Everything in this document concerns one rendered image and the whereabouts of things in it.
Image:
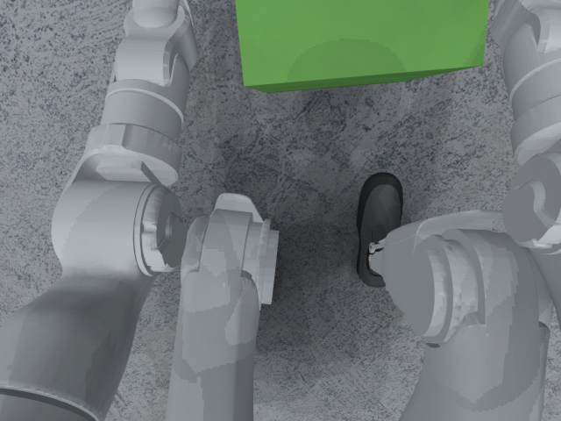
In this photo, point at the right robot upper arm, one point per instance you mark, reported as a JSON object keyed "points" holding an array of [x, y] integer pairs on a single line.
{"points": [[531, 214]]}

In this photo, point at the carton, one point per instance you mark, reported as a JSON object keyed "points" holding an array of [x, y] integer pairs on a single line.
{"points": [[289, 45]]}

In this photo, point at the right robot forearm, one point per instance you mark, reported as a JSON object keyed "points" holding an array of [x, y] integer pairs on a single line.
{"points": [[528, 33]]}

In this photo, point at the right robot foot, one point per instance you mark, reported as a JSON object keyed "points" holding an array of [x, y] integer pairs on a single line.
{"points": [[379, 212]]}

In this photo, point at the left robot upper arm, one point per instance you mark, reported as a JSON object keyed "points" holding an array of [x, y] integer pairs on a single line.
{"points": [[63, 355]]}

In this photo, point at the robot left shin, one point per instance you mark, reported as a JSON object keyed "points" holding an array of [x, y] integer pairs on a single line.
{"points": [[191, 258]]}

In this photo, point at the left robot forearm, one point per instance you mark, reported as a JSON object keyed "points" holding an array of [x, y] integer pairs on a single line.
{"points": [[137, 139]]}

